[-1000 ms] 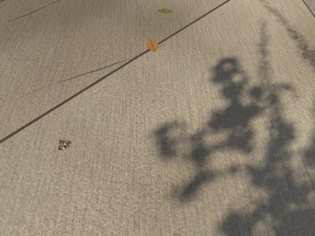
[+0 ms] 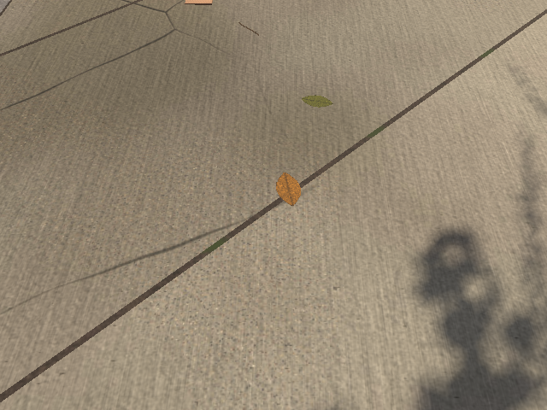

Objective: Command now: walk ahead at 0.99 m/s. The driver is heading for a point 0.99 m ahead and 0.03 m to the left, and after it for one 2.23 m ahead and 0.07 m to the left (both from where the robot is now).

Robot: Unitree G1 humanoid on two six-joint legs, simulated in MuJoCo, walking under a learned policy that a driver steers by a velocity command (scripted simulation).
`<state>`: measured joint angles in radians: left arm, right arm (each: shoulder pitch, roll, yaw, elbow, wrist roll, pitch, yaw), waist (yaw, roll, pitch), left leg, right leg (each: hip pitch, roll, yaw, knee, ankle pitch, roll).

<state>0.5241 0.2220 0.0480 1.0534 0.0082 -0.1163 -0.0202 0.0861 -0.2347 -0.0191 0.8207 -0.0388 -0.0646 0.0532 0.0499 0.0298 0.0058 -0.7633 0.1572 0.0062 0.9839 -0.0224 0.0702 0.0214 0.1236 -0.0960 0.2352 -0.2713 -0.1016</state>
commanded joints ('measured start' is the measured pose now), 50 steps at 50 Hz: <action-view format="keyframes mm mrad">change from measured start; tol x32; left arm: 1 -40 96 3 -71 -17 -37 3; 11 71 0 -18 -108 -25 1 14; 27 -642 60 -60 -370 11 28 -42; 34 15 343 54 -200 70 35 35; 50 -101 194 7 -78 -31 -11 42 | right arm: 1 -144 -19 18 -92 14 -13 15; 6 -148 -84 4 -106 16 -17 -8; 10 477 -244 -70 58 -5 -5 -66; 34 487 -31 -15 115 34 -38 -54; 50 -63 -85 -7 -87 41 -64 -20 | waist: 1 -21 -36 183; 9 -274 -158 -168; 11 -147 287 -387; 24 -72 -26 177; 35 102 -207 -459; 40 -73 -3 39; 50 -38 -124 -1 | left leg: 1 185 -50 107 -269 195 -1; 9 708 -224 117 -484 -63 107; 11 1240 234 -686 -575 -571 278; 23 487 -59 -71 -954 27 125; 31 927 28 29 -612 1044 51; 33 705 -6 46 -65 769 50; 35 113 -238 -102 555 -421 38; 50 419 -196 28 -521 323 -19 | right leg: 1 -288 -218 119 -273 357 -74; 8 170 -316 52 226 1320 -21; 10 -114 -248 37 847 897 -35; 11 -566 -31 99 1288 -107 22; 12 -716 -75 203 1337 -98 -20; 26 -549 -204 -25 389 482 16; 32 -121 -51 -20 295 189 -72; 35 501 -521 918 107 -244 -255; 43 -257 -289 179 -40 848 -115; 50 -153 -243 129 32 710 -26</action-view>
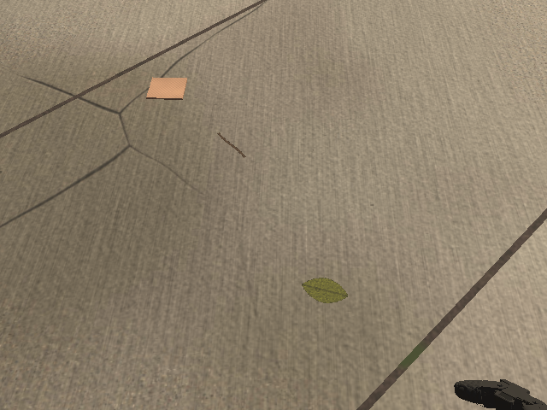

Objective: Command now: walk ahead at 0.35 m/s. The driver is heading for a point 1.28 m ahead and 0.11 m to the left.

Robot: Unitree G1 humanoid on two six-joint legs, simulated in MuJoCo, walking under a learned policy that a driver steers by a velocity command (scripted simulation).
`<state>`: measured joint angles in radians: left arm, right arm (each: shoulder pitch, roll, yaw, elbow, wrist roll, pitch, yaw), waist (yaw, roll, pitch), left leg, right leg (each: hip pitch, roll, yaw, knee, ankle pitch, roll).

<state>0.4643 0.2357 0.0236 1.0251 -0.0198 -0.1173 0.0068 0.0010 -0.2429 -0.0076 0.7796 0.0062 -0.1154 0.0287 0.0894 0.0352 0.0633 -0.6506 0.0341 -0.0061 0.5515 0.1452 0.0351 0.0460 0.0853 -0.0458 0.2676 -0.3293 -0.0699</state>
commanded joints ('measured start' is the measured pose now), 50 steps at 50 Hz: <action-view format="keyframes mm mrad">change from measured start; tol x16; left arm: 1 -53 179 32 -49 3 0 18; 4 -121 153 20 -96 26 30 16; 6 237 55 -15 12 4 37 -17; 9 -92 151 25 -67 10 70 14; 19 -216 82 30 -85 23 143 47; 50 -198 63 26 21 21 93 36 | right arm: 1 80 -108 -31 -30 -11 -11 3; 4 406 -217 -69 81 -44 -6 -9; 12 96 -93 -16 41 -45 33 4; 50 169 -71 -49 199 -5 115 -65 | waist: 1 -111 -142 -93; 3 -241 -134 -188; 5 -105 272 -487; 6 -132 155 -584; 10 -66 -37 -181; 50 -85 -41 -71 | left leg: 1 370 -92 35 -86 146 28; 3 588 -80 26 -102 210 57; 5 1041 383 -469 41 1010 351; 8 677 271 -378 -126 454 296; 11 352 187 -267 -235 273 237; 14 302 145 -177 -250 252 217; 22 180 81 -207 -326 -705 81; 35 440 -18 -44 -93 -200 33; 50 462 -9 -54 -83 -155 27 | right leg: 1 -143 -204 81 64 807 -39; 3 -137 -164 49 350 838 16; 4 -260 -95 21 664 502 53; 5 -491 36 130 1077 -359 104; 22 -193 -145 93 208 145 55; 26 -421 -176 144 96 -109 22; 36 -324 -149 112 170 200 38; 50 -298 -123 87 172 222 42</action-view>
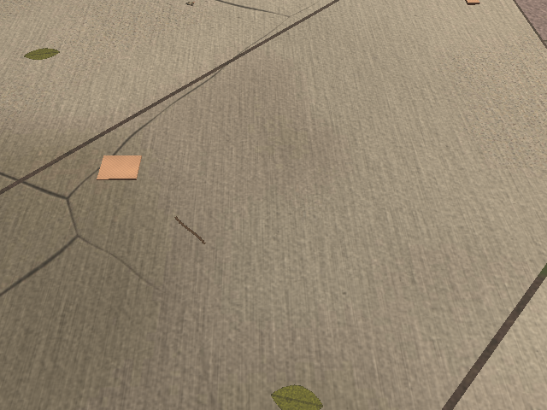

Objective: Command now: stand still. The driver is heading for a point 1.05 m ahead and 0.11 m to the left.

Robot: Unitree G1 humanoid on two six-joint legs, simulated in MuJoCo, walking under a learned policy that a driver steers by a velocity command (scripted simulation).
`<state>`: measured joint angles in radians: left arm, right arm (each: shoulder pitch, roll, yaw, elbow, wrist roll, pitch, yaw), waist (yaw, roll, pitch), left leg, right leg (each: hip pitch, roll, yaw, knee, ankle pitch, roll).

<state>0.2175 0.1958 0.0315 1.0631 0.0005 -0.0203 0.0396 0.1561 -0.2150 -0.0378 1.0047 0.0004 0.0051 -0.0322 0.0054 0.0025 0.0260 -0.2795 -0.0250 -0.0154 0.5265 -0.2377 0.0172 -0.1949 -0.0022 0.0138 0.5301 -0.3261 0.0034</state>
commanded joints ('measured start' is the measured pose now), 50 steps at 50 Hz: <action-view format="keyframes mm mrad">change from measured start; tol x64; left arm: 1 49 102 18 -15 1 -3 4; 50 71 95 39 -131 28 -90 -54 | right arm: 1 13 -98 -20 -22 1 -5 -5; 50 190 -33 -4 -125 -43 -88 72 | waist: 1 -1 -8 -31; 50 -52 -28 -2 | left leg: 1 91 50 -45 -60 222 44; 14 -410 108 -7 337 -168 72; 19 322 -56 233 -32 -28 25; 22 511 412 -757 -433 -714 182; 41 423 271 84 -81 1205 123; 44 -306 -31 -16 906 -165 84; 50 -323 166 -77 769 15 87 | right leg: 1 -57 -35 26 -93 213 -31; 17 -40 -190 197 -393 -267 -178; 23 -839 -57 85 757 -4 -140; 42 193 76 -151 35 125 -193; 44 628 -362 720 -215 -598 -278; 50 -17 -197 292 -391 -160 -203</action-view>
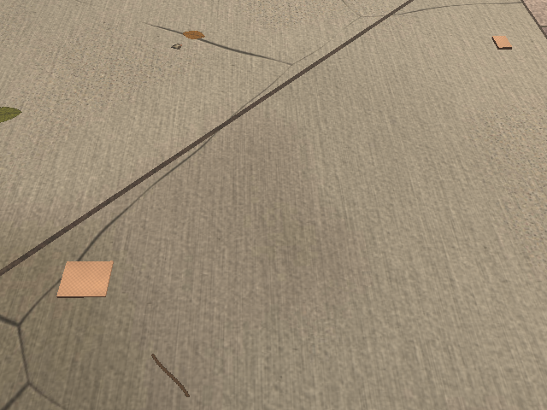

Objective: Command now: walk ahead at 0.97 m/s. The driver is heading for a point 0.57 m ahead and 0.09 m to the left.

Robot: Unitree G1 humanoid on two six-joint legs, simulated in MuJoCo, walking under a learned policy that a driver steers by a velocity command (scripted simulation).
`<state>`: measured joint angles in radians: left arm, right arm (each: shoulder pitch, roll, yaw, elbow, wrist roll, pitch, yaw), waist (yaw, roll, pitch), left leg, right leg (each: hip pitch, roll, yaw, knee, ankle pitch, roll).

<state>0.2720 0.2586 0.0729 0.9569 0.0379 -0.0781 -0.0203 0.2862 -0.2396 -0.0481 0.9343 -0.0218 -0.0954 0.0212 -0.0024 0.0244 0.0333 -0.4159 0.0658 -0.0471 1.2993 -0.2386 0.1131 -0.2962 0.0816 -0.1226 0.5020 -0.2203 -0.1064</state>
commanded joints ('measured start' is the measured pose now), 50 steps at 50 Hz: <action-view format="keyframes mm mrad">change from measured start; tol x32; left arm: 1 37 37 -4 -15 -20 -40 7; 18 299 -10 -34 -36 -56 -35 11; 32 -254 19 -47 -196 -42 -40 -8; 50 -201 103 -27 -115 -15 30 27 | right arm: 1 20 -6 9 -75 -23 24 25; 11 -399 -43 42 -237 3 18 39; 17 289 -260 -47 -67 -24 28 -35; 50 15 -70 2 37 22 119 -71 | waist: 1 -49 -57 31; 16 -230 -145 -206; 18 -97 318 -431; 28 54 10 8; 40 52 -197 -526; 50 -39 -128 -206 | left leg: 1 -225 90 -33 -35 25 -24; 9 -145 32 159 -643 452 -33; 16 374 -125 164 -794 124 68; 18 886 316 -669 -919 -431 226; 22 386 209 -270 -1003 520 156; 27 200 95 -18 -1083 850 104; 37 362 20 52 -705 734 -45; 39 -20 -155 14 -52 -412 -147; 40 -59 -142 -138 33 -487 -144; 50 208 -22 18 -571 -76 -149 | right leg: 1 57 -272 396 -394 -252 -96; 10 207 -201 114 -548 544 -45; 15 498 -283 79 -35 1278 -18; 17 179 -198 59 614 789 -28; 18 -256 17 141 1008 -169 24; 36 52 -26 97 -49 464 29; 39 629 -479 528 79 1356 -288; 42 325 -393 502 -89 661 -229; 50 -80 -266 327 -243 128 -119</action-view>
